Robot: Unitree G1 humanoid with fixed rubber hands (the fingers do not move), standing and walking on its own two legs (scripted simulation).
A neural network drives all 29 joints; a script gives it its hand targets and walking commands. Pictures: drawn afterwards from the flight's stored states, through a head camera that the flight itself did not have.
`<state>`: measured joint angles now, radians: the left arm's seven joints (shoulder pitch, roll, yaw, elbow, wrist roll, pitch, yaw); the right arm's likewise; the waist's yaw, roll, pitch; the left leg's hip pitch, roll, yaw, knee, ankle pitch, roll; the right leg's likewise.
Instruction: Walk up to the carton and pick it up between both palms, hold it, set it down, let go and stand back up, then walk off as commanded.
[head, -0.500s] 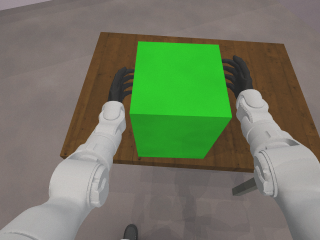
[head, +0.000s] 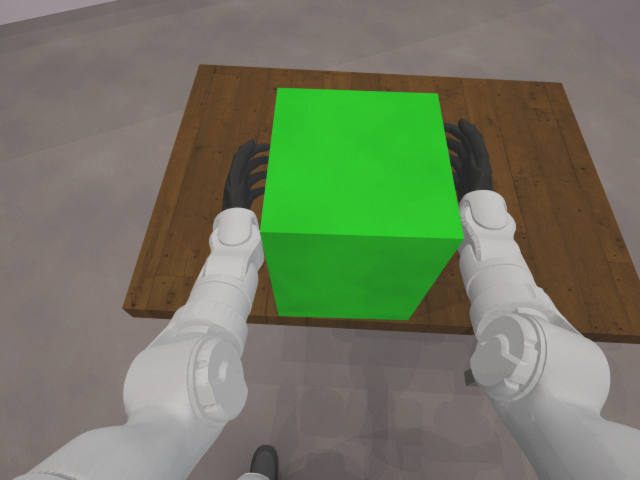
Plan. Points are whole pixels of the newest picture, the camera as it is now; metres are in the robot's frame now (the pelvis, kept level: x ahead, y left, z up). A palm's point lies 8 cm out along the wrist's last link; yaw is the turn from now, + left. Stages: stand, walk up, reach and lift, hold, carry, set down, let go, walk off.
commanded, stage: reach and lift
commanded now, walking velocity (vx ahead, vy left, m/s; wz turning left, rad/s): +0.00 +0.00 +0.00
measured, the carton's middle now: (349, 216) +0.46 +0.00 +0.00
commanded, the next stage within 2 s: none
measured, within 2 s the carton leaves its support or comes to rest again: leaves its support in 0.26 s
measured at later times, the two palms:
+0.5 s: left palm (235, 219) +0.41 +0.15 +0.05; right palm (473, 192) +0.45 -0.14 +0.08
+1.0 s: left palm (235, 219) +0.41 +0.15 +0.05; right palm (474, 193) +0.45 -0.14 +0.08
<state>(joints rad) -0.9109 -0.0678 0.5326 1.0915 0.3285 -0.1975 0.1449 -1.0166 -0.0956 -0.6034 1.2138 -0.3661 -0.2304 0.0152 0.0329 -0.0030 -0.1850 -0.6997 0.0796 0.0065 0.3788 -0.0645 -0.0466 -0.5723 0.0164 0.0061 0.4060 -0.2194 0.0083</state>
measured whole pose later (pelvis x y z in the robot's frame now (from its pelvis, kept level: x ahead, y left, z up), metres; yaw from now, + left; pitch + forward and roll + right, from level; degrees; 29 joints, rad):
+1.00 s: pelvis -0.01 +0.00 +0.00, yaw +0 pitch +18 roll -1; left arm -0.84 -0.12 0.59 0.99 0.39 -0.10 0.13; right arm -0.98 -0.03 -0.75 1.13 -0.49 -0.16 0.07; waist 0.03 -0.01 -0.16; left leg -0.63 0.08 0.01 0.38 -0.06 -0.05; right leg -0.50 0.02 0.00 0.41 -0.22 0.01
